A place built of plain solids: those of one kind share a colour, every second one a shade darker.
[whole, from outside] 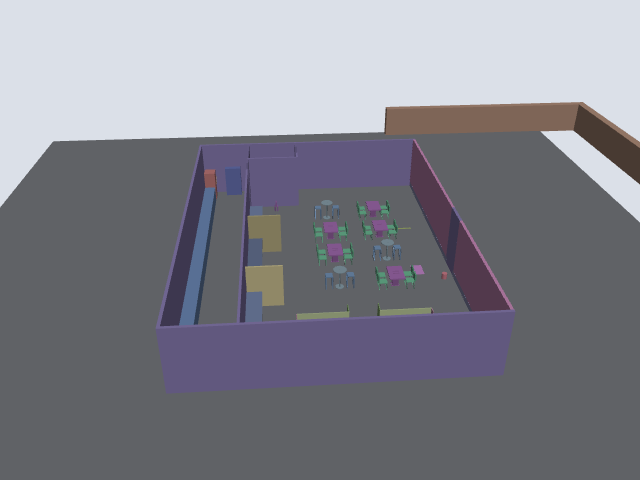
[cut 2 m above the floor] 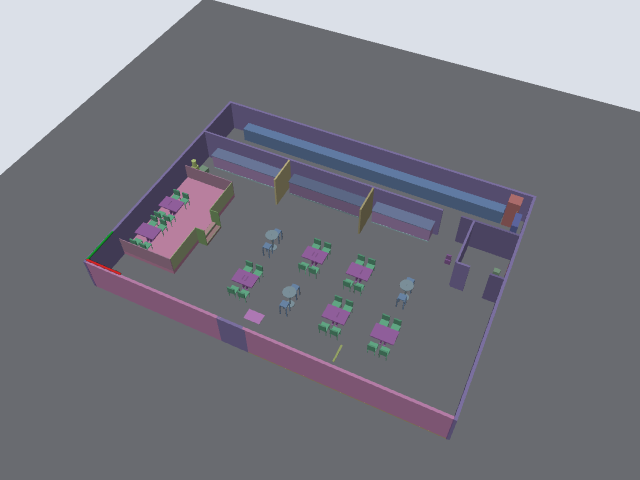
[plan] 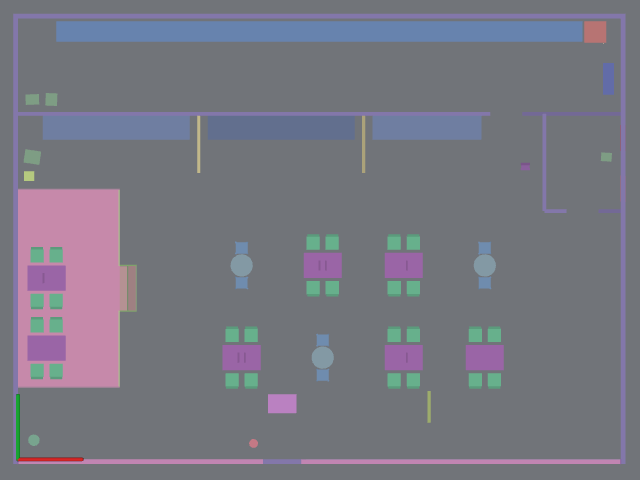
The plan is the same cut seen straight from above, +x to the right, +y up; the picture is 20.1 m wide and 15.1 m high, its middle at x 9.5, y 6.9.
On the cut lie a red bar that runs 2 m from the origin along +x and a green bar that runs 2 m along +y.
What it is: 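A food court's seating hall of the 2010s to 2020s; 19.0 x 13.9 m, ceiling 3.4 m, a street door 0.95 x 2.1 m in the glazed front; tables 0.75 m, chairs 0.45 m, bar tops 1.06 m, a counter 1.0 m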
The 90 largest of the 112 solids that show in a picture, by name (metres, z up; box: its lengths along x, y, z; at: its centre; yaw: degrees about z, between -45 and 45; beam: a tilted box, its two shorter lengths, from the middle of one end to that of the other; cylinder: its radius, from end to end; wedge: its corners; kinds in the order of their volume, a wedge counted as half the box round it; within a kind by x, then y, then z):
{
 "street_hedge_1": {"box": [39.8, 0.6, 2.25], "at": [9.48, -16.3, 1.07]},
 "street_hedge_2": {"box": [0.6, 16.6, 2.25], "at": [29.08, -8.3, 1.07]},
 "wall_1": {"box": [0.15, 14.17, 3.4], "at": [-0.07, 6.93, 1.65]},
 "wall_2": {"box": [14.86, 0.12, 3.4], "at": [7.43, 10.87, 1.65]},
 "wall_3": {"box": [1.5, 0.15, 3.4], "at": [8.31, -0.07, 1.65]},
 "wall_4": {"box": [19.26, 0.15, 3.4], "at": [9.48, 13.95, 1.65]},
 "wall_5": {"box": [0.12, 3.06, 3.4], "at": [16.56, 9.34, 1.65]},
 "wall_6": {"box": [0.7, 0.12, 3.4], "at": [16.91, 7.81, 1.65]},
 "wall_7": {"box": [3.1, 0.12, 3.4], "at": [17.41, 10.87, 1.65]},
 "wall_8": {"box": [0.7, 0.12, 3.4], "at": [18.61, 7.81, 1.65]},
 "wall_9": {"box": [0.15, 8.11, 3.4], "at": [19.04, 3.9, 1.65]},
 "wall_10": {"box": [0.15, 3.3, 3.4], "at": [19.04, 9.31, 1.65]},
 "wall_11": {"box": [0.15, 3.36, 3.4], "at": [19.04, 12.34, 1.65]},
 "back_worktop_1": {"box": [16.56, 0.65, 0.95], "at": [9.48, 13.46, 0.42]},
 "counter_1": {"box": [4.59, 0.7, 1.05], "at": [3.09, 10.46, 0.47]},
 "counter_2": {"box": [4.59, 0.7, 1.05], "at": [8.28, 10.46, 0.47]},
 "counter_3": {"box": [3.39, 0.7, 1.05], "at": [12.87, 10.46, 0.47]},
 "window_wall_1": {"box": [7.71, 0.15, 3.4], "at": [3.85, -0.07, 1.65]},
 "window_wall_2": {"box": [10.05, 0.15, 3.4], "at": [13.94, -0.07, 1.65]},
 "dais_1": {"box": [3.2, 6.26, 0.35], "at": [1.6, 5.38, 0.12]},
 "back_fridge_1": {"box": [0.7, 0.68, 1.9], "at": [18.16, 13.44, 0.9]},
 "kiosk_wall_1": {"box": [0.1, 1.8, 2.35], "at": [5.69, 9.91, 1.12]},
 "kiosk_wall_2": {"box": [0.1, 1.8, 2.35], "at": [10.87, 9.91, 1.12]},
 "shelf_1": {"box": [0.35, 1.0, 1.95], "at": [18.57, 11.97, 0.93]},
 "meeting_table_1": {"box": [1.2, 0.8, 0.07], "at": [0.9, 3.5, 1.01]},
 "meeting_table_2": {"box": [1.2, 0.8, 0.07], "at": [0.9, 5.7, 1.01]},
 "meeting_table_3": {"box": [0.06, 0.32, 0.8], "at": [6.93, 3.2, 0.35]},
 "meeting_table_4": {"box": [1.2, 0.8, 0.07], "at": [7.04, 3.2, 0.71]},
 "meeting_table_5": {"box": [1.2, 0.8, 0.07], "at": [9.59, 6.1, 0.71]},
 "meeting_table_6": {"box": [1.2, 0.8, 0.07], "at": [12.13, 3.2, 0.71]},
 "meeting_table_7": {"box": [1.2, 0.8, 0.07], "at": [12.13, 6.1, 0.71]},
 "meeting_table_8": {"box": [1.2, 0.8, 0.07], "at": [14.69, 3.2, 0.71]},
 "counter_top_1": {"box": [4.63, 0.78, 0.04], "at": [3.09, 10.44, 1.02]},
 "counter_top_2": {"box": [4.63, 0.78, 0.04], "at": [8.28, 10.44, 1.02]},
 "counter_top_3": {"box": [3.43, 0.78, 0.04], "at": [12.87, 10.44, 1.02]},
 "stallriser_1": {"box": [7.71, 0.05, 0.35], "at": [3.85, -0.02, 0.12]},
 "stallriser_2": {"box": [10.05, 0.05, 0.35], "at": [13.94, -0.02, 0.12]},
 "dais_rail_end_1": {"box": [3.2, 0.04, 1.0], "at": [1.6, 2.27, 0.75]},
 "dais_rail_end_2": {"box": [3.2, 0.04, 1.0], "at": [1.6, 8.49, 0.75]},
 "box_cardboard_1": {"box": [0.5, 0.42, 0.36], "at": [0.45, 9.51, 0.13], "yaw": -8.3},
 "box_cardboard_2": {"box": [0.43, 0.33, 0.34], "at": [0.45, 11.32, 0.12], "yaw": 2.0},
 "box_cardboard_3": {"box": [0.37, 0.4, 0.37], "at": [1.05, 11.32, 0.13], "yaw": -2.1},
 "box_cardboard_4": {"box": [0.34, 0.28, 0.44], "at": [18.51, 9.51, 0.17], "yaw": -3.3},
 "dais_steps_1": {"box": [0.27, 1.4, 0.35], "at": [3.33, 5.38, 0.12]},
 "dais_steps_2": {"box": [0.27, 1.4, 0.2], "at": [3.6, 5.38, 0.05]},
 "side_chair_1": {"box": [0.42, 0.42, 0.04], "at": [6.74, 2.5, 0.43]},
 "side_chair_2": {"box": [0.42, 0.42, 0.04], "at": [6.74, 3.9, 0.43]},
 "side_chair_3": {"box": [0.38, 0.08, 0.38], "at": [7.33, 2.26, 0.65]},
 "side_chair_4": {"box": [0.42, 0.42, 0.04], "at": [7.33, 2.5, 0.43]},
 "side_chair_5": {"box": [0.42, 0.42, 0.04], "at": [7.33, 3.9, 0.43]},
 "side_chair_6": {"box": [0.42, 0.42, 0.04], "at": [9.29, 5.4, 0.43]},
 "side_chair_7": {"box": [0.42, 0.42, 0.04], "at": [9.29, 6.8, 0.43]},
 "side_chair_8": {"box": [0.42, 0.42, 0.04], "at": [9.88, 5.4, 0.43]},
 "side_chair_9": {"box": [0.42, 0.42, 0.04], "at": [9.88, 6.8, 0.43]},
 "side_chair_10": {"box": [0.38, 0.08, 0.38], "at": [11.84, 2.26, 0.65]},
 "side_chair_11": {"box": [0.42, 0.42, 0.04], "at": [11.84, 2.5, 0.43]},
 "side_chair_12": {"box": [0.38, 0.08, 0.38], "at": [11.84, 4.14, 0.65]},
 "side_chair_13": {"box": [0.38, 0.08, 0.38], "at": [11.84, 5.16, 0.65]},
 "side_chair_14": {"box": [0.38, 0.08, 0.38], "at": [12.44, 2.26, 0.65]},
 "side_chair_15": {"box": [0.38, 0.08, 0.38], "at": [12.44, 4.14, 0.65]},
 "side_chair_16": {"box": [0.38, 0.08, 0.38], "at": [12.44, 5.16, 0.65]},
 "side_chair_17": {"box": [0.38, 0.08, 0.38], "at": [12.44, 7.04, 0.65]},
 "side_chair_18": {"box": [0.38, 0.08, 0.38], "at": [14.38, 2.26, 0.65]},
 "side_chair_19": {"box": [0.38, 0.08, 0.38], "at": [14.38, 4.14, 0.65]},
 "side_chair_20": {"box": [0.38, 0.08, 0.38], "at": [14.98, 2.26, 0.65]},
 "side_chair_21": {"box": [0.38, 0.08, 0.38], "at": [14.98, 4.14, 0.65]},
 "dais_rail_front_1": {"box": [0.04, 2.43, 1.0], "at": [3.18, 3.46, 0.75]},
 "dais_rail_front_2": {"box": [0.04, 2.43, 1.0], "at": [3.18, 7.29, 0.75]},
 "front_foot_1": {"box": [10.05, 0.15, 0.12], "at": [13.94, -0.07, 0.01]},
 "water_cooler_1": {"box": [0.33, 0.31, 1.03], "at": [0.35, 8.91, 0.47]},
 "water_cooler_2": {"cylinder": 0.14, "from": [0.35, 8.91, 0.98], "to": [0.35, 8.91, 1.4]},
 "dais_cheek_1": {"box": [0.54, 0.04, 1.3], "at": [3.47, 4.66, 0.6]},
 "dais_cheek_2": {"box": [0.54, 0.04, 1.3], "at": [3.47, 6.1, 0.6]},
 "bar_stool_1": {"box": [0.38, 0.36, 0.06], "at": [7.04, 5.55, 0.73]},
 "bar_stool_2": {"box": [0.38, 0.36, 0.06], "at": [7.04, 6.65, 0.73]},
 "bar_stool_3": {"box": [0.38, 0.36, 0.06], "at": [9.59, 2.65, 0.73]},
 "bar_stool_4": {"box": [0.38, 0.36, 0.06], "at": [9.59, 3.75, 0.73]},
 "bar_stool_5": {"box": [0.38, 0.36, 0.06], "at": [14.69, 5.55, 0.73]},
 "bar_stool_6": {"box": [0.38, 0.36, 0.06], "at": [14.69, 6.65, 0.73]},
 "plant_pot_1": {"cylinder": 0.18, "from": [0.5, 0.6, 0.0], "to": [0.5, 0.6, 0.38]},
 "door_mat_1": {"box": [0.9, 0.6, 0.07], "at": [8.31, 1.75, -0.02]},
 "bar_table_1": {"cylinder": 0.35, "from": [7.04, 6.1, 1.03], "to": [7.04, 6.1, 1.06]},
 "bar_table_2": {"cylinder": 0.35, "from": [9.59, 3.2, 1.03], "to": [9.59, 3.2, 1.06]},
 "bar_table_3": {"cylinder": 0.35, "from": [14.69, 6.1, 1.03], "to": [14.69, 6.1, 1.06]},
 "toilet_sill_1": {"box": [0.18, 0.82, 0.07], "at": [19.03, 8.51, -0.01]},
 "toilet_sill_2": {"box": [0.18, 0.82, 0.07], "at": [19.03, 10.11, -0.01]},
 "bin_waste_1": {"cylinder": 0.14, "from": [7.41, 0.5, 0.0], "to": [7.41, 0.5, 0.31]},
 "counter_kick_1": {"box": [4.59, 0.012, 0.15], "at": [3.09, 10.1, 0.03]},
 "counter_kick_2": {"box": [4.59, 0.012, 0.15], "at": [8.28, 10.1, 0.03]},
 "cable_protector_1": {"box": [0.1, 1.0, 0.07], "at": [12.94, 1.65, -0.01]}
}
